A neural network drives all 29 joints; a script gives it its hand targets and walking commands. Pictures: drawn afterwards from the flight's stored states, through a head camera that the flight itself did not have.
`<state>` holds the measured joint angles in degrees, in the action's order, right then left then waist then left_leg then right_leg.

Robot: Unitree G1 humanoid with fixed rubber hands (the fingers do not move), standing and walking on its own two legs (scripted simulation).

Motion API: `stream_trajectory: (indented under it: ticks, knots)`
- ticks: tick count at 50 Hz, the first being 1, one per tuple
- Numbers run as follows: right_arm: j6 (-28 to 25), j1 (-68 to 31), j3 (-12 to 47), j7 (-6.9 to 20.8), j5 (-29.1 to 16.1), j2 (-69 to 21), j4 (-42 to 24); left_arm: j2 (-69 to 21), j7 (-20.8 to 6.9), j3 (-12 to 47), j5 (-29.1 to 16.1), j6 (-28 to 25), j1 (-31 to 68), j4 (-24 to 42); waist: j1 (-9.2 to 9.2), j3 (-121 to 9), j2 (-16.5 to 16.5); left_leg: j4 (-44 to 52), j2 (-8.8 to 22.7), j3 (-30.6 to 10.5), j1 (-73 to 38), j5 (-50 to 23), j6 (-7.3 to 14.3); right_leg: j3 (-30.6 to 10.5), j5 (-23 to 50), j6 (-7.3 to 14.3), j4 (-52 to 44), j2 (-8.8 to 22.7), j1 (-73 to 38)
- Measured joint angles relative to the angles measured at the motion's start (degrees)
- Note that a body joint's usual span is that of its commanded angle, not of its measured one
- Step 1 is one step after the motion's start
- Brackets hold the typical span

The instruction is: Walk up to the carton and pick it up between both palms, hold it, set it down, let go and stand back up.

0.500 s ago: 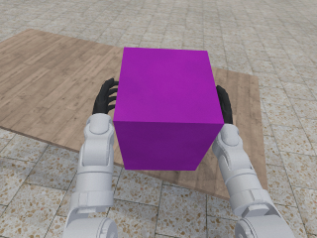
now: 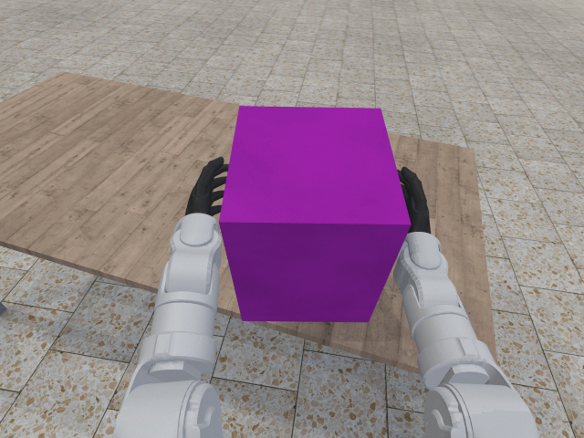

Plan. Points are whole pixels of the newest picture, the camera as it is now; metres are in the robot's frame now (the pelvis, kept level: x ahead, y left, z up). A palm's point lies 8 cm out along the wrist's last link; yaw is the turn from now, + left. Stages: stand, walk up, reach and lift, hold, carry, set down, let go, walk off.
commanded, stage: set down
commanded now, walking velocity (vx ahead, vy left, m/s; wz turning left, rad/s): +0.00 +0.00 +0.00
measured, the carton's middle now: (307, 220) +0.40 -0.05 +0.10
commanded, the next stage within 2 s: none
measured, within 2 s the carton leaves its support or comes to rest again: neither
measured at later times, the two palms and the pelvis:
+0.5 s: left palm (218, 214) +0.41 +0.08 +0.11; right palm (417, 227) +0.36 -0.21 +0.11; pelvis +0.01 +0.00 +0.00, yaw +0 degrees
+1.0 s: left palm (235, 217) +0.43 +0.06 +0.09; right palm (426, 234) +0.37 -0.23 +0.09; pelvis +0.01 +0.00 +0.00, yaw -2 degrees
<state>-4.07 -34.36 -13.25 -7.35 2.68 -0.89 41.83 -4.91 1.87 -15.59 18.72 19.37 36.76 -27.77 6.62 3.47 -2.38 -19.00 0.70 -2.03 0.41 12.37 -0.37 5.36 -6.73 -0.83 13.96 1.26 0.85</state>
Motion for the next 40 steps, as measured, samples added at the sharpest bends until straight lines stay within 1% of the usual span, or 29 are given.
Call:
stream_trajectory:
  ticks: [12,23,40]
  knots:
    - [-1.9,-2.2,-3.2,0.7,3.1,-0.2,3.8,0.1,0.4,-2.4,-0.4,-5.0,2.5,-7.4,0.1,-0.8,0.8,1.0,0.4,0.6,1.4,-0.5,-0.3,-0.3,0.2,0.4,-0.1,-0.3,2.0]
    - [-3.1,-2.5,-5.3,1.2,4.9,-0.8,5.2,0.6,0.8,-2.7,-1.0,-7.9,2.9,-11.0,0.63,-1.7,1.4,0.7,0.5,0.6,3.0,-0.2,-0.4,0.0,0.0,0.4,-0.1,-0.4,3.4]
    - [-4.4,-3.5,-9.6,2.9,8.1,-0.7,7.9,0.0,1.8,-4.0,-0.6,-11.0,4.6,-16.5,1.29,-3.0,2.0,0.2,0.6,1.5,5.0,0.3,-0.2,-0.5,0.0,0.2,0.2,-0.4,5.6]
